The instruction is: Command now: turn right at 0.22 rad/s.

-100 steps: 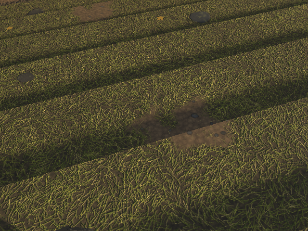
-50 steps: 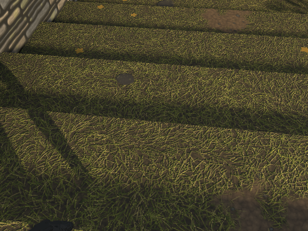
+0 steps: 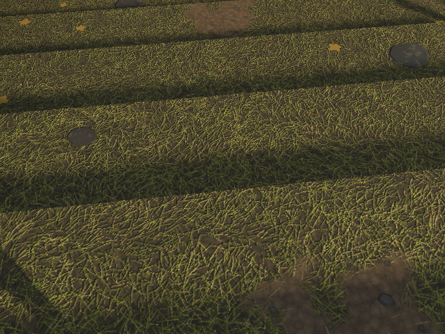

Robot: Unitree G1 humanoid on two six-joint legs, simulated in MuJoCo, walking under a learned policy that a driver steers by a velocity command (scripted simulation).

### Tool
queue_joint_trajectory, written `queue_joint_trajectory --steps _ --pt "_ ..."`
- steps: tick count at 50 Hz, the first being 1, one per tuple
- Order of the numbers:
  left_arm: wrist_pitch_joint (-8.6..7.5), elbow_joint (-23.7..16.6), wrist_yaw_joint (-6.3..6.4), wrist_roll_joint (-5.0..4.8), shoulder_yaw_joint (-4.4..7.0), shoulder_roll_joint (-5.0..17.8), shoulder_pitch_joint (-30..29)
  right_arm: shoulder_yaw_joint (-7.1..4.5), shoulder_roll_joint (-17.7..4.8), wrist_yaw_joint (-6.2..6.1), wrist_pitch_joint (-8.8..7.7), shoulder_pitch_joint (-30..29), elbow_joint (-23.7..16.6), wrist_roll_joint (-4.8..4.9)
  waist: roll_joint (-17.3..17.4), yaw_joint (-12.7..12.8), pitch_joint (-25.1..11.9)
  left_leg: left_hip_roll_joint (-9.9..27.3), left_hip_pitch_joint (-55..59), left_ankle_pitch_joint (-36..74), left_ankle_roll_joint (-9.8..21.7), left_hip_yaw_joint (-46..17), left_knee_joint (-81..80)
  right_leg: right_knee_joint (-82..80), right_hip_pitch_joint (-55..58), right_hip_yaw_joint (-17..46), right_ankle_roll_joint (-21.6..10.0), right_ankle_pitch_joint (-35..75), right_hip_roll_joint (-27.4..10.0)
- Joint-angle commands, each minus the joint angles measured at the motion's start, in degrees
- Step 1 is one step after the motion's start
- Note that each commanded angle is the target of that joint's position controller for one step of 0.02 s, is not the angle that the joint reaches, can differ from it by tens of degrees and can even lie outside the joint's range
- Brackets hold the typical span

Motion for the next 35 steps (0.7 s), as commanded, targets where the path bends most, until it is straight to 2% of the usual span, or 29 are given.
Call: queue_joint_trajectory --steps 1,3,6,8,9,10,11,12,13,14,15,17,18,20,21,22,23,25,26,27,28,29,30,32,33,35 --pt "-1.81 -7.4 -0.24 0.07 2.29 9.1 -6.3 -0.76 -4.9 1.08 0.97 9.2 1.1 0.41 -3.5 -3.5 -4.6 0.5 9.0 6.5 -1.5 0.2 -3.0 -8.2 -6.3 9.5 -9.0 4.2 -14.1" --pt "-2.15 -7.6 -0.76 -0.47 1.86 7.6 -4.3 -0.28 -4.8 1.20 1.02 8.1 1.2 0.27 -3.7 -1.5 -3.3 2.1 6.8 7.2 -2.4 -0.9 -8.9 -6.4 -3.2 11.9 -8.5 -4.9 -15.2" --pt "-1.76 -8.4 -1.93 -1.51 1.05 6.2 -4.3 0.60 -4.3 1.01 -0.18 5.0 0.8 1.07 -3.3 0.7 -2.9 2.5 5.8 8.6 -3.1 -0.1 -18.5 -2.3 -0.6 15.6 -7.5 -14.9 -15.9" --pt "-0.60 -8.6 -3.51 -2.15 -0.68 3.7 -7.3 1.36 -2.7 2.46 -1.18 6.8 2.2 2.24 -0.7 -1.5 -3.8 2.2 11.7 18.5 -2.9 2.1 -28.5 1.5 -3.3 14.2 -4.7 -17.3 -13.8" --pt "0.33 -8.2 -4.53 -2.15 -1.87 2.0 -6.9 1.87 -1.1 3.65 -1.63 6.6 2.1 2.59 0.4 -2.1 -4.7 1.8 14.8 23.1 -2.6 2.1 -31.8 2.6 -4.9 14.3 -2.6 -16.8 -12.3" --pt "1.08 -7.1 -5.38 -2.12 -2.85 0.2 -5.0 2.34 -0.7 4.48 -2.33 6.8 0.9 3.29 0.1 -2.2 -6.5 3.6 16.8 27.5 -1.0 -0.4 -31.9 3.7 -4.7 13.9 0.3 -16.5 -10.7" --pt "1.51 -7.4 -4.81 -2.25 -1.85 2.4 0.5 1.93 -5.2 4.80 -2.99 2.0 -1.3 4.08 3.2 3.2 -6.9 5.5 11.7 27.0 4.5 -3.9 -32.4 4.2 -1.4 8.6 2.6 -18.4 -6.5" --pt "1.84 -8.6 -3.29 -1.24 -0.35 7.5 -1.4 -0.11 -10.1 4.76 -2.71 -0.2 -0.9 2.66 4.2 3.6 -4.1 2.7 0.3 11.6 6.6 -4.2 -33.9 6.1 4.7 4.1 2.9 -14.5 -5.0" --pt "1.67 -9.9 -1.59 -0.18 0.45 9.6 -3.9 -1.03 -11.2 4.19 -2.89 0.1 -1.6 2.39 2.6 2.7 -6.0 2.4 -2.0 11.7 7.6 -5.0 -35.6 8.1 8.4 4.0 1.4 -13.1 -6.0" --pt "1.43 -10.5 0.05 0.35 0.87 10.2 -4.0 -1.24 -11.0 3.27 -3.11 -1.3 -2.6 2.13 2.0 3.1 -6.3 2.6 -2.0 15.8 8.8 -6.0 -35.0 8.6 8.8 4.0 -0.9 -10.8 -6.7" --pt "1.09 -10.9 1.32 -0.14 0.93 10.2 -3.5 -1.03 -9.8 2.45 -3.39 -1.9 -3.6 1.94 1.6 2.8 -6.9 2.4 -0.4 18.9 9.8 -6.3 -34.1 8.0 8.0 4.6 -2.8 -8.5 -7.6" --pt "0.90 -12.5 2.40 -0.99 0.59 8.0 -3.5 -0.49 -7.4 1.04 -3.70 1.1 -4.0 2.01 0.3 1.1 -7.4 2.0 1.6 20.0 11.2 -6.6 -31.8 6.8 6.9 6.2 -6.2 -5.2 -10.1" --pt "0.87 -13.2 2.69 -1.01 0.73 7.7 -3.0 -0.32 -6.8 0.65 -3.66 2.9 -3.9 1.99 -0.1 0.7 -7.4 1.5 1.6 19.2 11.3 -6.1 -30.7 5.9 7.1 7.4 -8.1 -3.1 -11.9" --pt "0.74 -13.9 3.28 -0.77 1.14 8.1 -1.7 0.07 -5.4 0.56 -3.48 5.5 -3.5 1.83 -2.4 0.2 -7.0 -0.4 0.5 16.7 9.9 -3.2 -26.9 3.1 8.6 10.5 -11.8 2.2 -16.9" --pt "0.67 -14.0 3.52 -0.63 1.32 8.3 -2.0 0.28 -4.4 0.98 -3.49 6.5 -3.2 1.64 -4.1 -0.2 -6.6 -2.2 0.4 15.5 8.3 0.2 -24.8 1.3 9.3 11.9 -13.2 4.0 -19.9" --pt "0.60 -14.0 3.73 -0.41 1.41 8.6 -2.6 0.33 -3.8 1.52 -3.56 7.2 -3.1 1.57 -4.9 -0.6 -5.8 -3.1 1.2 13.0 6.9 2.6 -24.6 0.1 8.8 12.6 -13.2 3.6 -22.2" --pt "0.60 -13.9 3.84 0.02 1.39 8.9 -3.3 0.20 -3.9 1.85 -3.65 6.9 -3.2 1.75 -4.6 -0.5 -4.7 -3.0 3.8 12.7 6.4 3.2 -26.2 -0.2 6.6 12.1 -11.4 0.9 -22.7" --pt "0.92 -13.6 3.67 0.55 0.93 8.8 -5.7 -0.24 -4.9 2.63 -4.39 5.8 -4.2 2.30 -3.8 -1.5 -4.5 -3.6 10.0 22.8 8.4 2.2 -33.0 2.5 2.7 7.9 -5.7 -5.8 -19.6" --pt "1.33 -14.7 3.60 0.77 0.87 8.4 -5.3 -0.97 -7.4 2.58 -5.04 4.8 -5.3 2.42 -0.4 -0.1 -6.7 -1.3 12.9 31.7 12.1 -3.0 -35.1 7.1 1.5 2.6 -2.4 -9.5 -15.3" --pt "1.39 -16.1 3.44 1.05 0.42 7.2 -5.6 -2.34 -11.5 2.06 -5.51 5.8 -6.2 2.66 5.6 -0.4 -10.1 6.2 20.8 40.6 20.1 -15.1 -37.4 15.7 -5.2 -3.3 3.0 -14.7 -9.1" --pt "1.20 -16.7 3.36 2.15 0.30 7.9 -8.8 -3.84 -14.2 1.79 -5.89 9.6 -6.9 1.56 8.5 -5.2 -9.2 12.6 28.8 43.2 26.2 -25.6 -40.8 27.0 -17.9 -1.4 7.3 -29.0 -4.0" --pt "1.46 -15.2 3.14 2.54 -0.10 7.4 -7.7 -3.70 -12.3 1.53 -6.23 12.5 -5.7 0.49 5.3 -6.0 -9.5 13.9 30.8 43.2 24.8 -24.9 -41.1 36.4 -22.7 3.4 7.9 -34.2 -5.7" --pt "1.67 -14.1 3.43 2.75 -0.07 7.6 -6.2 -3.39 -10.5 1.72 -6.18 12.5 -5.3 0.56 3.4 -4.8 -8.6 12.9 29.3 43.9 22.5 -22.2 -40.6 42.0 -23.0 4.9 8.4 -34.0 -7.3" --pt "1.60 -12.9 3.88 3.38 0.09 8.7 -4.8 -2.50 -7.8 1.93 -5.54 8.0 -7.1 2.31 4.3 -2.0 -7.5 10.7 23.8 46.2 20.4 -19.3 -41.0 46.4 -21.5 4.3 8.7 -32.0 -7.8" --pt "1.60 -12.4 3.94 3.89 -0.30 8.3 -3.9 -2.30 -7.6 1.83 -4.94 6.3 -8.3 2.39 4.0 -0.9 -7.8 9.4 21.0 45.5 19.6 -18.3 -41.8 46.1 -19.4 3.9 8.9 -30.0 -8.2" --pt "1.95 -10.8 3.65 3.13 -0.89 7.6 -1.5 -2.65 -8.7 1.85 -4.63 4.1 -10.2 1.93 3.6 0.0 -8.0 6.5 17.8 42.3 18.5 -16.5 -42.5 41.5 -16.1 2.6 9.9 -24.6 -7.8"
Velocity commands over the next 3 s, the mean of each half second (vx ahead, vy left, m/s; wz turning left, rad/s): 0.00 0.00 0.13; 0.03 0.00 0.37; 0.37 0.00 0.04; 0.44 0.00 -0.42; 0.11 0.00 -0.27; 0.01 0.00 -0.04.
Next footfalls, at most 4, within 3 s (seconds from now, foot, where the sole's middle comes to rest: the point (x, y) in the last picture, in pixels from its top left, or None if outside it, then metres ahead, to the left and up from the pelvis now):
0.20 left None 0.07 0.17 -0.78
0.92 right None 0.11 -0.06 -0.78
1.30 left None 0.15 0.21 -0.78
1.88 right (203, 302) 0.60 0.11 -0.95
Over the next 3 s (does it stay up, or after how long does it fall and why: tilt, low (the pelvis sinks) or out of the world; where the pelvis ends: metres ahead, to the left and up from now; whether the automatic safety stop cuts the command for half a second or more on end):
stays up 0.75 0.26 -0.18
